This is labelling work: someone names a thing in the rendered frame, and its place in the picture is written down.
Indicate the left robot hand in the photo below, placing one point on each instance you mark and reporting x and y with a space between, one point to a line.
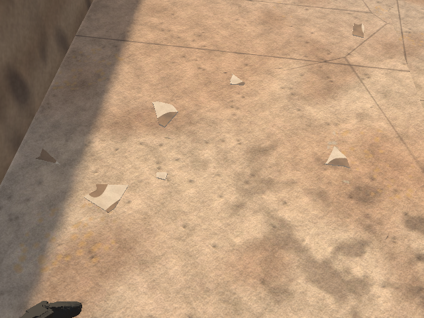
59 309

